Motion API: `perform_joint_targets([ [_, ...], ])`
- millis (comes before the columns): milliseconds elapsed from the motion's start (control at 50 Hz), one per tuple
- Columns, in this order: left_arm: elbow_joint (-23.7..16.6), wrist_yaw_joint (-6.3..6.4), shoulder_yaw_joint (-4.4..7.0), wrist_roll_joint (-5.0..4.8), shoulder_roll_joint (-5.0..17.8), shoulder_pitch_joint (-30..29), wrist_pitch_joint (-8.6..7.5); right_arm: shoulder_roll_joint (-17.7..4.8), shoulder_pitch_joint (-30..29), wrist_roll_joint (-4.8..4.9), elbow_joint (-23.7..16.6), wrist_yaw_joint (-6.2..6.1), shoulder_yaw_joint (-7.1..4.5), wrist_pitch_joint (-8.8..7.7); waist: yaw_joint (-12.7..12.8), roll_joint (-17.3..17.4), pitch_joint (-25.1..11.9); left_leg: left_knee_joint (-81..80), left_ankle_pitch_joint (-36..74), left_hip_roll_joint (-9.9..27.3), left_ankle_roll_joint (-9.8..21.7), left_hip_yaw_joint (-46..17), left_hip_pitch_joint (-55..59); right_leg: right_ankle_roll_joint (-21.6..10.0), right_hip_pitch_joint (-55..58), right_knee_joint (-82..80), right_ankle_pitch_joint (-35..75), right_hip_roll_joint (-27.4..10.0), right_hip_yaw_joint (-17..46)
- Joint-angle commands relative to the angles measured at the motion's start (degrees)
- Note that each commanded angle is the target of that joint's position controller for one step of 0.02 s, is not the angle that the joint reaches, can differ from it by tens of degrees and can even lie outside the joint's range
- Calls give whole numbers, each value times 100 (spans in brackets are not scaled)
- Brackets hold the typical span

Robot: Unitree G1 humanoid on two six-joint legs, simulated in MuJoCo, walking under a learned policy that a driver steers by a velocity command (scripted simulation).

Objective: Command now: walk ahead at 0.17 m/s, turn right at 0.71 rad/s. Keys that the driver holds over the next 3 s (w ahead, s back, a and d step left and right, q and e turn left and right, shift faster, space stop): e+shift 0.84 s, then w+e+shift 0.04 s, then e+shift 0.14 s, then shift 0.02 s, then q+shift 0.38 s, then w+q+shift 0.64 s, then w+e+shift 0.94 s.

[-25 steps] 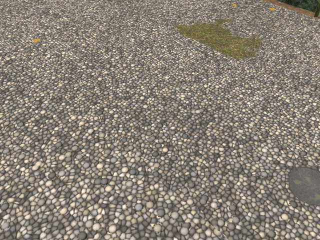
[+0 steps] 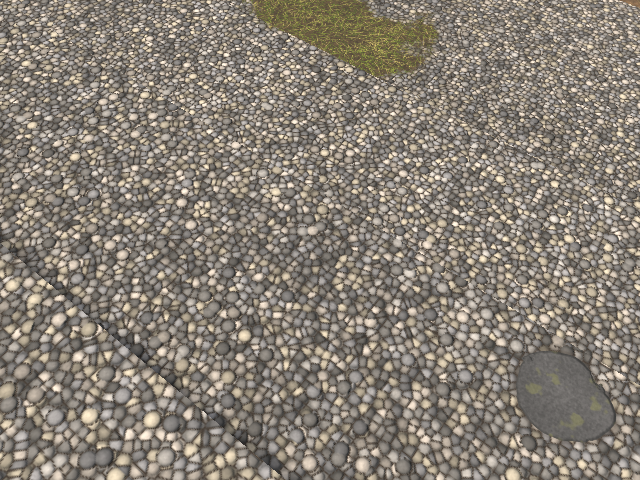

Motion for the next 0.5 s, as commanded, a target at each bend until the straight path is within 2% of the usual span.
perform_joint_targets([
  [20, -279, -123, -75, 16, -109, 775, 84, -479, -655, -58, -571, -16, -112, -30, 378, 868, -1141, 175, 4333, 1158, 303, 307, -695, -111, 1810, -317, 977, 349, -615],
  [40, -225, -100, -38, -1, -19, 996, 88, -528, -723, -64, -716, 22, -130, -9, 470, 701, -1402, 704, 4231, 1184, 251, 452, -820, -194, 2215, 69, 1385, 495, -824],
  [80, -259, 10, 68, 22, 304, 1342, 191, -625, -867, 60, -899, 61, -167, 41, 674, 784, -1466, 1710, 4308, 1322, 52, 410, -1076, -465, 2697, -122, 607, 657, -750],
  [100, -175, -249, 103, 161, 409, 2196, -264, -1227, -1207, -1237, -1009, 206, -248, -228, 1169, -610, -363, 1481, 2591, 2299, -390, -463, -2215, -464, 3317, -1562, 254, -476, 1081],
  [120, -238, -16, 242, 97, 664, 1935, -65, -1097, -1352, 154, -866, 95, -395, 127, 1315, 274, -910, 3640, 2101, 1005, -282, 268, -1316, -851, 2953, -2089, 1157, 338, 234],
  [140, -418, 41, 344, 94, 1503, 1285, -9, -387, -454, 242, -1098, 102, -200, 362, 279, -1541, -780, 5596, -2602, -140, -629, 218, -2638, -1609, 3237, -1975, 6269, -869, 2419],
  [160, -763, -18, 301, -78, 1541, 1305, -28, -294, 85, -61, -1127, 12, -83, 518, 106, -774, -1792, 6127, -2826, -85, -734, -1200, -2826, -2129, 3565, -2097, 6921, -1405, 3483],
  [180, -1102, 34, 332, -18, 1590, 806, 28, -286, 159, -116, -1214, -85, -41, 572, 71, -833, -2218, 6220, -2620, -178, -852, -1568, -2969, -2575, 3354, -2947, 3948, -1584, 4325],
  [200, -1226, 64, 207, 46, 1198, 282, 109, -649, -302, -168, -1202, -132, -134, 579, -48, -219, -1451, 5839, -2046, -24, -830, -1680, -3133, -2374, 2666, -3443, 1598, -1324, 4218],
  [220, -1144, -279, 79, 111, 597, 530, -671, -1465, 118, -435, -1273, -148, -384, 192, 35, -1329, -1006, 6431, -1867, 96, -1094, -2370, -3211, -1966, 1848, -3571, -326, -1092, 3751],
  [240, -1055, -318, 44, 72, 528, 400, -845, -1512, -102, -630, -1215, -235, -383, 71, -94, -601, -1036, 6116, -1562, 251, -1129, -2277, -2837, -1696, 1440, -3660, -808, -819, 3557],
  [260, -976, -328, -4, 90, 572, 295, -918, -1108, -385, -626, -1379, -270, -260, 55, -272, -15, -827, 5733, -1351, 227, -1119, -2188, -2685, -1540, 1101, -3743, -893, -566, 3425],
  [280, -995, -306, -4, 114, 599, 275, -964, -876, -473, -505, -1433, -249, -170, 70, -265, 139, -860, 5543, -1239, 204, -1111, -2070, -2694, -1473, 1240, -3731, -826, -448, 3330],
  [300, -1049, -271, -4, 121, 600, 335, -985, -746, -484, -391, -1461, -229, -115, 102, -215, 163, -1035, 5281, -1147, 204, -1160, -1991, -2674, -1457, 1493, -3639, -619, -346, 3175],
  [320, -1086, -252, 12, 107, 640, 452, -990, -653, -480, -322, -1505, -209, -94, 133, -197, 210, -1120, 4760, -1109, 257, -1260, -1926, -2525, -1426, 1724, -3634, -533, -259, 3085],
  [340, -1092, -241, 22, 95, 685, 602, -1002, -566, -524, -303, -1546, -181, -76, 167, -176, 95, -1109, 4179, -1090, 281, -1355, -1839, -2376, -1358, 1877, -3621, -522, -132, 3009],
  [400, -1183, -318, 71, -7, 788, 827, -1002, -480, -727, -333, -1586, -94, -85, 242, -61, -310, -989, 2859, -1245, 98, -1406, -1663, -1774, -1248, 2015, -3596, -963, 1, 3182],
  [440, -1317, -405, 131, -9, 938, 841, -929, -502, -842, -352, -1600, -4, -103, 229, 32, -449, -930, 2175, -1461, -117, -1297, -1628, -1527, -1343, 2118, -3494, -784, -70, 3571],
  [460, -1385, -436, 130, 1, 930, 835, -884, -479, -856, -350, -1583, 31, -99, 206, 68, -568, -989, 1955, -1437, -169, -1223, -1662, -1504, -1410, 2280, -3415, -416, -150, 3795],
  [500, -1513, -457, 133, 3, 867, 737, -794, -549, -810, -268, -1505, 76, -106, 137, 112, -580, -1137, 1372, -1218, -260, -1116, -1727, -1381, -1505, 2555, -3272, 116, -276, 4189],
])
